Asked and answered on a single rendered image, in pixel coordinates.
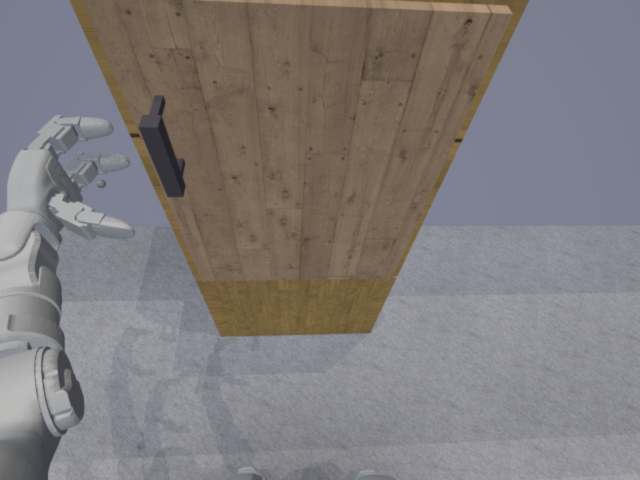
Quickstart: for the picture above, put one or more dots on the cupboard door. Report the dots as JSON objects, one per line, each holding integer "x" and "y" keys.
{"x": 313, "y": 131}

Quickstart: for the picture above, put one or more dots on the handle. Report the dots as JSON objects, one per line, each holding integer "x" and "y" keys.
{"x": 154, "y": 133}

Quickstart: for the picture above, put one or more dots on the robot left hand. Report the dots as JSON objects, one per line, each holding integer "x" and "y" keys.
{"x": 37, "y": 178}

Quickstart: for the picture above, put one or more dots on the robot left shin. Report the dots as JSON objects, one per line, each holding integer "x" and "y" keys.
{"x": 247, "y": 470}

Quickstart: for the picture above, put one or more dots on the robot left forearm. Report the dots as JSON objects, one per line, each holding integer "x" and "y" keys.
{"x": 30, "y": 291}

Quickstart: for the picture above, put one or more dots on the robot left upper arm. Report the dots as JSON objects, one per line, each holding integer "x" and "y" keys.
{"x": 40, "y": 398}

